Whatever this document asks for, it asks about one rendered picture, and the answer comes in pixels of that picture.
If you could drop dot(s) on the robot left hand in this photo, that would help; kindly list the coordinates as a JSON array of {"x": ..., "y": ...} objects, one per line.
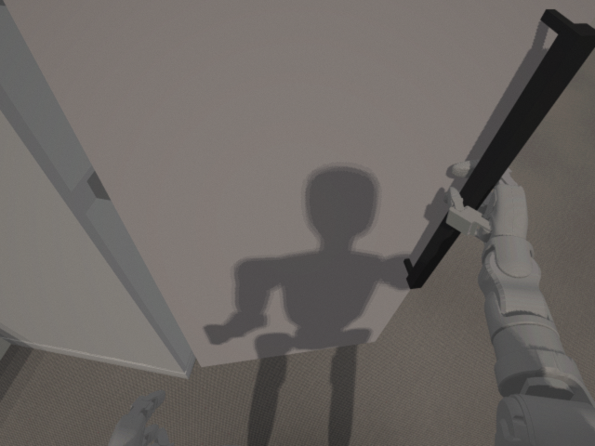
[{"x": 131, "y": 431}]

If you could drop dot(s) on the robot right hand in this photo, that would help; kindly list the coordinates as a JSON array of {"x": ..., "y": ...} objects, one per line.
[{"x": 506, "y": 208}]

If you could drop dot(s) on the right robot forearm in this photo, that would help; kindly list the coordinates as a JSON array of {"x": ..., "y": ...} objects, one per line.
[{"x": 530, "y": 359}]

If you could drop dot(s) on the fridge door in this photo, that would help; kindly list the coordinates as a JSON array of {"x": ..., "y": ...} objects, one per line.
[{"x": 276, "y": 161}]

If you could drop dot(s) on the right robot upper arm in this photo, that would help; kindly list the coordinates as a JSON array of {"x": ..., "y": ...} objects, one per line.
[{"x": 524, "y": 420}]

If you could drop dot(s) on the handle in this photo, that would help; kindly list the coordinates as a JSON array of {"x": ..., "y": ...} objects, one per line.
[{"x": 570, "y": 49}]

